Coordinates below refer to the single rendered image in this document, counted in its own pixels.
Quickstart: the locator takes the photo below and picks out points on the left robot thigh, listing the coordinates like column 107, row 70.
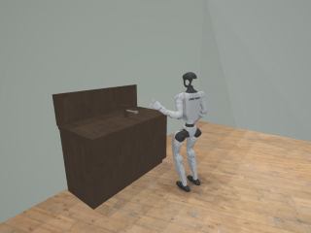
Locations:
column 177, row 140

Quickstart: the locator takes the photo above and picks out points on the tap lever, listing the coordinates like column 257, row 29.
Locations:
column 135, row 112

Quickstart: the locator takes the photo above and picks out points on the left robot hand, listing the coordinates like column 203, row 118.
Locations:
column 156, row 105

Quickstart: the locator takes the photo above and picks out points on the robot right upper arm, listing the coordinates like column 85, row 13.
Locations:
column 203, row 105

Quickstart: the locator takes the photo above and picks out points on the left robot forearm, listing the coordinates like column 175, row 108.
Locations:
column 169, row 113

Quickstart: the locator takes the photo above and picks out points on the right robot forearm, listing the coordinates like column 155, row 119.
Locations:
column 199, row 117

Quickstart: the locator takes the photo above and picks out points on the robot left upper arm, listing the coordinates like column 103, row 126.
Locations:
column 179, row 104

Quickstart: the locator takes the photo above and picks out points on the counter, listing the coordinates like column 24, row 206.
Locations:
column 105, row 147

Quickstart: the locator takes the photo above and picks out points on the robot left shin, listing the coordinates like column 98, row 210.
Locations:
column 180, row 168

